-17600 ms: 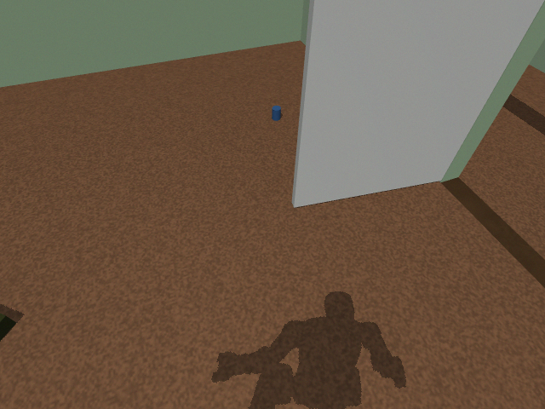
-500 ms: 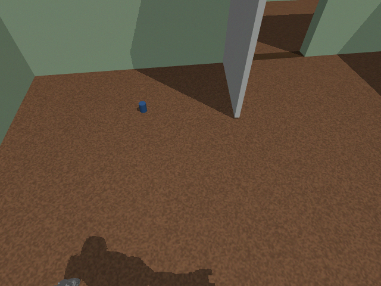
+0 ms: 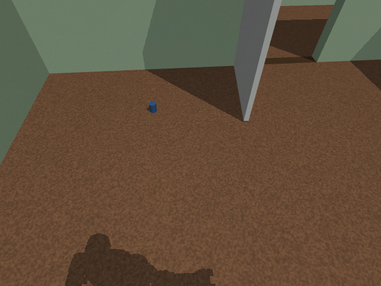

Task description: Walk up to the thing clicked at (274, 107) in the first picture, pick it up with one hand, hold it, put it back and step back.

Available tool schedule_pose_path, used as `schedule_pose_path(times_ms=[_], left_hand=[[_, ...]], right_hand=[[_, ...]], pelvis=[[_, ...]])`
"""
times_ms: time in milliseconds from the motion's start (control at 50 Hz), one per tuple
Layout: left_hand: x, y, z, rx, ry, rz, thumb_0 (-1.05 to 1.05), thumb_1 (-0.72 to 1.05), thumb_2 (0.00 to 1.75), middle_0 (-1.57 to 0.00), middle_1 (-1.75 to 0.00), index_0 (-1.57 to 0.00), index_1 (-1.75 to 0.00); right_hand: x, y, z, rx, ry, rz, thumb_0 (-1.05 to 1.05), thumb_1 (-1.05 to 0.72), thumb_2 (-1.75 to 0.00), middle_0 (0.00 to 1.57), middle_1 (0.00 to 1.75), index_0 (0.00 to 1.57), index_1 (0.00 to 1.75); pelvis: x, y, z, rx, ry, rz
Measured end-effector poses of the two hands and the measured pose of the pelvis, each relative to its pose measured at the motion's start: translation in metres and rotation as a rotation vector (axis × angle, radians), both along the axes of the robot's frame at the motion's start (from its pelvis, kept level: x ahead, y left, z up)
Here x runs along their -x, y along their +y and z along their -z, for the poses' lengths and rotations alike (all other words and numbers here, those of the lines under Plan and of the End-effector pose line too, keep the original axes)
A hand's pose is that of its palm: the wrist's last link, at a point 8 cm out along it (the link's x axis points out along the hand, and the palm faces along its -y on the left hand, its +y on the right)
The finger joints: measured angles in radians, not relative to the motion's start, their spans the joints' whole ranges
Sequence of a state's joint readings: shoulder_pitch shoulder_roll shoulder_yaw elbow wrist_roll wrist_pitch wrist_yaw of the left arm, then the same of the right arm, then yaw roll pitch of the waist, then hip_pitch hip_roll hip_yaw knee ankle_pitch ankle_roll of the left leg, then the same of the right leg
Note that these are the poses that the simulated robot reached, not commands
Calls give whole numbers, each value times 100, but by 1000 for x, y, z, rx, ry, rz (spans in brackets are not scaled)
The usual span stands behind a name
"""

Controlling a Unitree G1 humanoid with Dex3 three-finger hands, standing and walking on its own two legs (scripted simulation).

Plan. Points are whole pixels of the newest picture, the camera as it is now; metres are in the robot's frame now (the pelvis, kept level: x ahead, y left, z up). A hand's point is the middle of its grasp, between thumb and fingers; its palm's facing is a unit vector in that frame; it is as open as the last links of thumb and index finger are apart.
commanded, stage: stand
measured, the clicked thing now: (152, 107) +1.48 +0.32 -0.74
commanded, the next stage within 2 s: walk up in 1.88 s
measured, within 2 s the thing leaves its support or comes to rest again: neither
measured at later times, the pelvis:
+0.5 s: pelvis +0.01 +0.00 +0.00, yaw +1 degrees
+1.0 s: pelvis +0.01 +0.00 +0.00, yaw +1 degrees
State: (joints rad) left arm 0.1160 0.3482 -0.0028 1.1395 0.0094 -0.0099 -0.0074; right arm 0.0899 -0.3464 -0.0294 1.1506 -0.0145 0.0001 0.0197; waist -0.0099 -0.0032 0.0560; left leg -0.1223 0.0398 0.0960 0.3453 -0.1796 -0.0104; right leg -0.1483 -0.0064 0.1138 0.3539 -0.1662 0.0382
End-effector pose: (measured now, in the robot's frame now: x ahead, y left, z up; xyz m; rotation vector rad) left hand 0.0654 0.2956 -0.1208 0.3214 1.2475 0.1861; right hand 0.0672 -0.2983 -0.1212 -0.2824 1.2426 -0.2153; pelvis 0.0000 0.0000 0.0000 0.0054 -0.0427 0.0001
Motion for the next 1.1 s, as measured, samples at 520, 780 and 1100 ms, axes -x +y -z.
schedule_pose_path(times_ms=[520,780,1100], left_hand=[[-18,1,-2,-1,-26,9,0,90,90,-20,-30,-20,-30],[-20,2,-3,-5,-34,8,0,90,90,-20,-30,-20,-30],[-7,3,-1,-3,-20,-1,0,90,90,-20,-30,-20,-30]], right_hand=[[-17,3,-1,4,-7,-17,0,-90,-90,20,30,20,30],[-19,2,-2,6,-11,-18,0,-90,-90,20,30,20,30],[-13,2,-3,7,-4,-22,0,-90,-90,20,30,20,30]], pelvis=[[-11,2,0,2,4,-13],[-13,1,-1,2,0,-17],[-8,1,-1,2,-4,-22]])
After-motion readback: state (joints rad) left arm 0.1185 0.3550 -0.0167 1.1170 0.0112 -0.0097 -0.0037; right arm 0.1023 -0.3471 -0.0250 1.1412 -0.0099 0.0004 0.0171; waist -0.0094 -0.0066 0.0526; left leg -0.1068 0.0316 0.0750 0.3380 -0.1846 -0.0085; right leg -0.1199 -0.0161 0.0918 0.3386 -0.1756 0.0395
